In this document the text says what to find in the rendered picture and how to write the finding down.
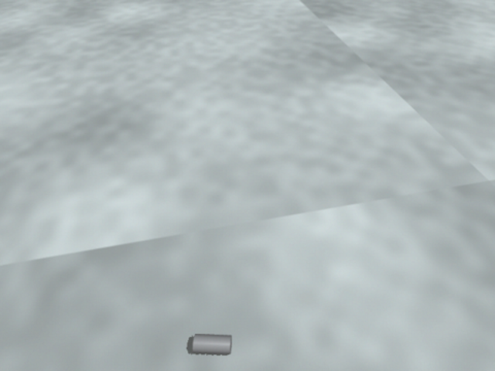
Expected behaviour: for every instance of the can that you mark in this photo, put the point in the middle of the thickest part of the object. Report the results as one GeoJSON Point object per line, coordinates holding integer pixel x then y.
{"type": "Point", "coordinates": [218, 344]}

